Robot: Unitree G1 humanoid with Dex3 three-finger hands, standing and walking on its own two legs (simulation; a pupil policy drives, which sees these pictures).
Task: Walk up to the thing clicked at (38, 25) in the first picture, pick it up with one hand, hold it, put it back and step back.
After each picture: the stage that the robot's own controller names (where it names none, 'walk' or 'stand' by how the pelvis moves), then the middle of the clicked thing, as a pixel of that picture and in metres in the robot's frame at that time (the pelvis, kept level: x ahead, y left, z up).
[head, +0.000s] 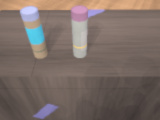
stand; (35, 35) +0.62 +0.24 +0.04
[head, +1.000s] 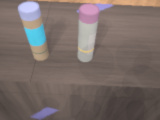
stand; (36, 34) +0.55 +0.20 +0.05
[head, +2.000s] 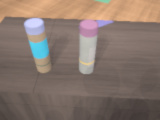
stand; (39, 48) +0.53 +0.21 +0.04
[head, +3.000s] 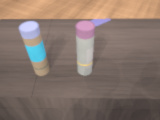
stand; (36, 51) +0.51 +0.21 +0.04
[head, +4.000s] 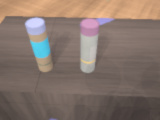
stand; (41, 47) +0.54 +0.20 +0.03
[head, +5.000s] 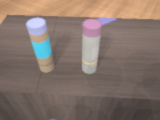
stand; (42, 48) +0.53 +0.19 +0.04
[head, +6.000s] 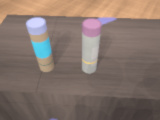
stand; (42, 47) +0.53 +0.19 +0.03
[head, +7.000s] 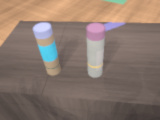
rise first; (48, 51) +0.52 +0.20 +0.04
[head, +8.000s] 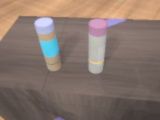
go down; (49, 46) +0.54 +0.19 +0.04
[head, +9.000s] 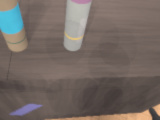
go down; (9, 18) +0.53 +0.19 +0.10
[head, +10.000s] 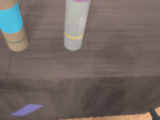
approach; (9, 18) +0.53 +0.19 +0.11
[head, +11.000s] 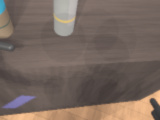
close in; out of the picture +0.55 +0.20 +0.14
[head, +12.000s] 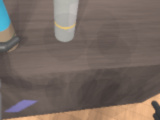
lift; out of the picture +0.51 +0.19 +0.13
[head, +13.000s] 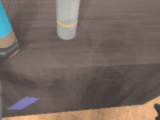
lift; out of the picture +0.49 +0.20 +0.13
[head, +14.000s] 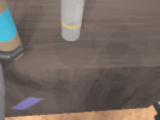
lift; (0, 25) +0.48 +0.20 +0.13
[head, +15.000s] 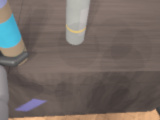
lift; (5, 31) +0.46 +0.20 +0.12
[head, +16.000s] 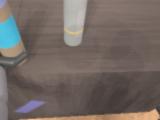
lift; (4, 31) +0.46 +0.20 +0.12
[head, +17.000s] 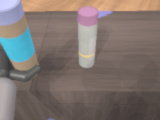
lift; (18, 44) +0.36 +0.17 +0.22
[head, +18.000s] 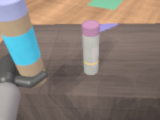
hold; (23, 47) +0.32 +0.16 +0.25
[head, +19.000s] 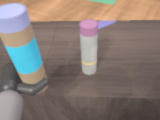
hold; (26, 56) +0.32 +0.16 +0.22
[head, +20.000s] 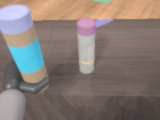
crouch; (28, 55) +0.34 +0.16 +0.21
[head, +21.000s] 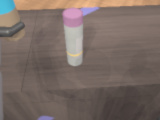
crouch; out of the picture +0.49 +0.19 +0.27
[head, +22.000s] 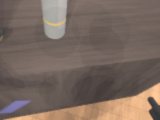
lower; out of the picture +0.54 +0.21 +0.14
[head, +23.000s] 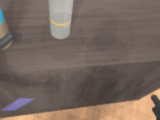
lower; out of the picture +0.52 +0.20 +0.13
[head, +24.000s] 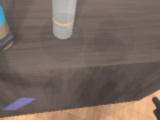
lower; out of the picture +0.52 +0.20 +0.13
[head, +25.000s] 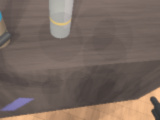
lower; out of the picture +0.52 +0.20 +0.13
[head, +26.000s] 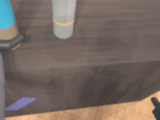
loosen; out of the picture +0.52 +0.18 +0.13
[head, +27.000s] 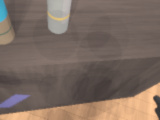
rise; out of the picture +0.52 +0.18 +0.14
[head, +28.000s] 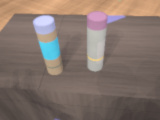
sink last; (50, 48) +0.49 +0.17 +0.09
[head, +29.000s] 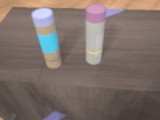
stand; (49, 41) +0.51 +0.17 +0.09
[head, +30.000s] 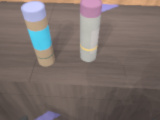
stand; (40, 38) +0.50 +0.18 +0.11
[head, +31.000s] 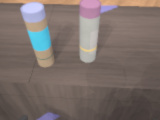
stand; (40, 38) +0.50 +0.18 +0.11
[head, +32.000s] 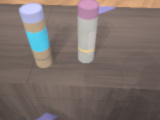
stand; (38, 39) +0.50 +0.18 +0.11
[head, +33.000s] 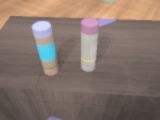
stand; (47, 51) +0.52 +0.17 +0.04
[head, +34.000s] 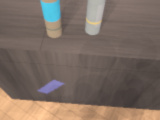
walk; (51, 10) +0.63 +0.13 +0.06
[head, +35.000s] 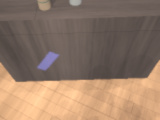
walk; out of the picture +0.87 +0.26 +0.07
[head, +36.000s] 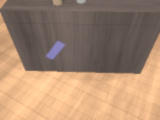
stand; out of the picture +1.15 +0.22 +0.06
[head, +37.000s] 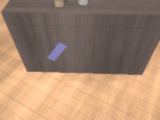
stand; out of the picture +1.13 +0.19 +0.04
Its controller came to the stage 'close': yes
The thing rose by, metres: 0.22
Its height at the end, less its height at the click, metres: +0.00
